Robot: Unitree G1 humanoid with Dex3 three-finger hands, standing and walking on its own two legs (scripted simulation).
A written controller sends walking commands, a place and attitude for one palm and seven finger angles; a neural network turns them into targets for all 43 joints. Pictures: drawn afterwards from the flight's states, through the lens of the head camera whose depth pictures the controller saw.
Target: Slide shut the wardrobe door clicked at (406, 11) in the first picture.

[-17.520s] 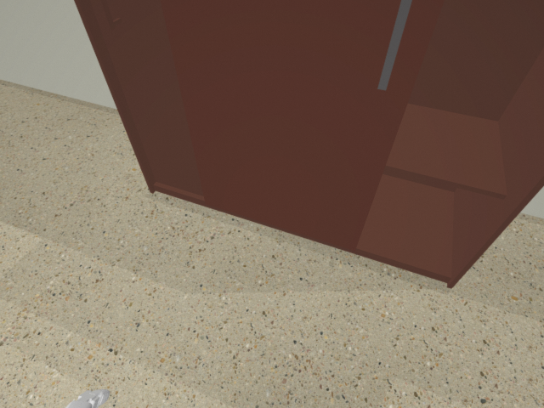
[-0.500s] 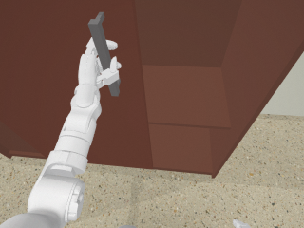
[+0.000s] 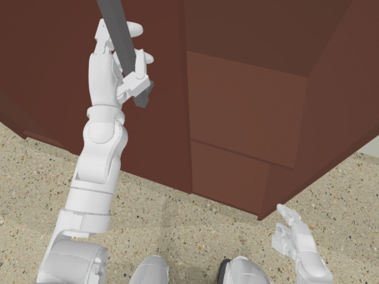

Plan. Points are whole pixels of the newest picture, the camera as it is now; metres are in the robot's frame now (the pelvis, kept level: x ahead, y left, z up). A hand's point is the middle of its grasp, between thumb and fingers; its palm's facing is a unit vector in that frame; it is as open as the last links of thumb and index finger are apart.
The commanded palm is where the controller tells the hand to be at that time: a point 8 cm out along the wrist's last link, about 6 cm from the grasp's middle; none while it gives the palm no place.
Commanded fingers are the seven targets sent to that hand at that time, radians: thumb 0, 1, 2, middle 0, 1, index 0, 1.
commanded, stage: step sideways, sliding the door along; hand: left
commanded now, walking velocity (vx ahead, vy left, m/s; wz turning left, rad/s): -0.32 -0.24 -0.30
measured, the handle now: (134, 54) +0.46 +0.16 +0.18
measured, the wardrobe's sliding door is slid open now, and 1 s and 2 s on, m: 0.35 0.08 0.00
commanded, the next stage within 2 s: stop walking and hold the door there in 1.62 s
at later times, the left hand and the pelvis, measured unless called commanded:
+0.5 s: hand (212, 95) +0.38 +0.02 +0.17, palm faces +0.12 -0.99 -0.07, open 6.7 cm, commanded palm +0.35 +0.00 +0.18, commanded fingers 0.00 0.90 0.90 -0.45 -1.40 -0.45 -1.40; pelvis +0.04 -0.10 +0.00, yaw -1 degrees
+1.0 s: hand (306, 120) +0.35 -0.12 +0.18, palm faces -0.05 -1.00 -0.05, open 6.2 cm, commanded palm +0.33 -0.10 +0.18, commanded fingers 0.00 0.90 0.90 -0.45 -1.40 -0.45 -1.40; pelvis +0.00 -0.18 +0.02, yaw -8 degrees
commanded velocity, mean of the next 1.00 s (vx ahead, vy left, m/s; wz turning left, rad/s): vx -0.25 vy -0.26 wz -0.24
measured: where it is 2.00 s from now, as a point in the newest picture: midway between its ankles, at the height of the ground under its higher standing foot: outside the picture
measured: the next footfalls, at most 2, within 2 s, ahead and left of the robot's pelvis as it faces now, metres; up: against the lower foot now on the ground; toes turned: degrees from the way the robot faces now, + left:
right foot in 0.82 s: +0.08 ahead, -0.24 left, +0.00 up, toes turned -8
left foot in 1.06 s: +0.04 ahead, +0.01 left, +0.00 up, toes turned +0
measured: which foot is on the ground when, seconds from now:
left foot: down 0.00-0.86, up 0.88-1.00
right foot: down 0.00-0.68, up 0.70-0.80, down 0.82-1.00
